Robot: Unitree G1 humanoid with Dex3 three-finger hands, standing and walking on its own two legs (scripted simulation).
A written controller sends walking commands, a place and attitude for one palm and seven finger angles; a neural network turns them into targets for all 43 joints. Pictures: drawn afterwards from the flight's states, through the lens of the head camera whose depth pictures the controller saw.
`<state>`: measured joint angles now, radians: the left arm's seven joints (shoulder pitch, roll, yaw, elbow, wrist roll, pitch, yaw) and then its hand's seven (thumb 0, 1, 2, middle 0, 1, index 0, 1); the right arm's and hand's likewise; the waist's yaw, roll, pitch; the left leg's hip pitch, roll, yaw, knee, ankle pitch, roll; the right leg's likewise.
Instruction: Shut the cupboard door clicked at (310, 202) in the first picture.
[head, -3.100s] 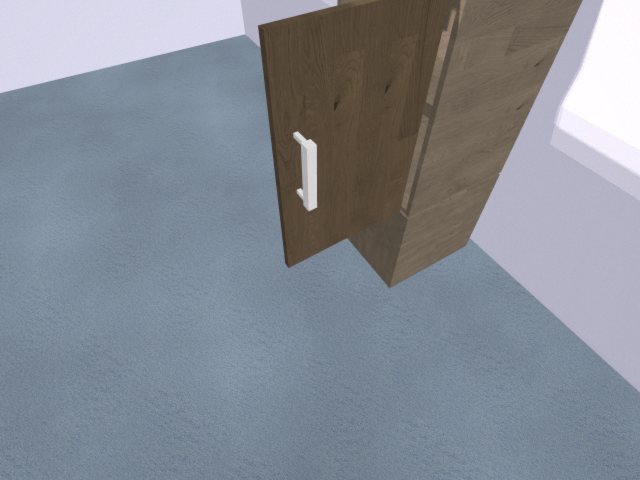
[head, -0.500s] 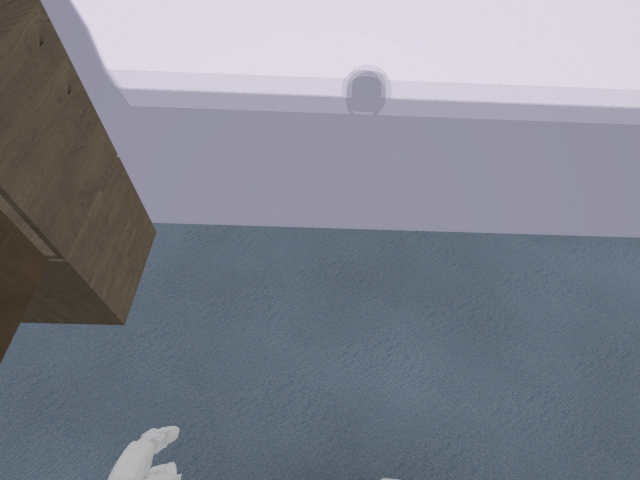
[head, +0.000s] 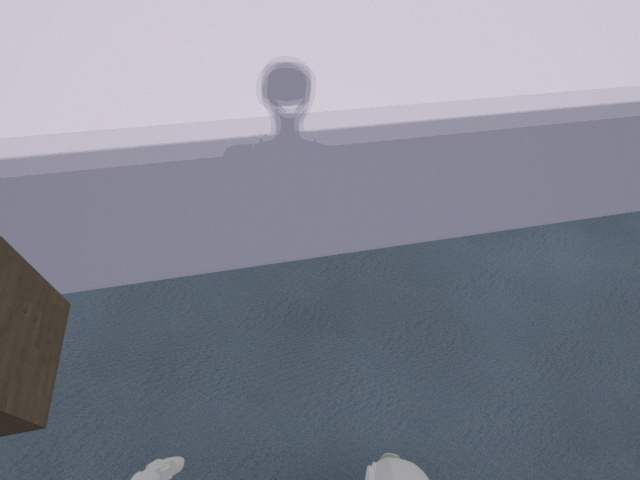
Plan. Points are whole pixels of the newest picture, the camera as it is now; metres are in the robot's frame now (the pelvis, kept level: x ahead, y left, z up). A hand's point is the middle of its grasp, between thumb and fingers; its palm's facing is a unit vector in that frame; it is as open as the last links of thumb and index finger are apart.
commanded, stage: walk to a spot facing it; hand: left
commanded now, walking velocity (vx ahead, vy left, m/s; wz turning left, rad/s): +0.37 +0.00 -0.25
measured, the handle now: out of the picture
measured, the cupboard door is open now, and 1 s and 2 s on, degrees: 92 92 92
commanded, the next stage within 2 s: turn to face it in 0.56 s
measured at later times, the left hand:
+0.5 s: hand (224, 401) +0.25 +0.16 -0.19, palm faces -0.06 -0.98 -0.17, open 7.3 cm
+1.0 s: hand (275, 278) +0.49 +0.11 -0.20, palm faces +0.07 -0.98 -0.18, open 7.2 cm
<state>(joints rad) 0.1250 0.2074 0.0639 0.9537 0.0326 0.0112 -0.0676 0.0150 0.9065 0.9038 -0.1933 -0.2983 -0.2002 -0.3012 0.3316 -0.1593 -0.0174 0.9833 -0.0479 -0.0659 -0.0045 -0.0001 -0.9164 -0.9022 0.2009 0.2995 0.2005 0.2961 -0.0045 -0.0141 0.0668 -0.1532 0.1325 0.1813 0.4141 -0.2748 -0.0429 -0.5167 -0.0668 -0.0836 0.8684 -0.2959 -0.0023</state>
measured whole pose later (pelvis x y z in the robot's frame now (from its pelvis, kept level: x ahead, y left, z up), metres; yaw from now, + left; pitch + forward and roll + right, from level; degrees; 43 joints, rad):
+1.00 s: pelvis +0.42 -0.08 -0.02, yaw +3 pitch +0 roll -1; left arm 0.17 0.20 0.06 1.01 0.01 -0.01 0.01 0.00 0.93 0.90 -0.20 -0.30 -0.21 -0.30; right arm 0.23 -0.17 -0.05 1.01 -0.03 -0.01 0.01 0.00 -0.91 -0.90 0.20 0.30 0.20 0.30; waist -0.03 -0.04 0.06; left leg -0.40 0.06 0.14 0.66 -0.23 0.03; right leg -0.25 -0.09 -0.19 0.79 -0.51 0.04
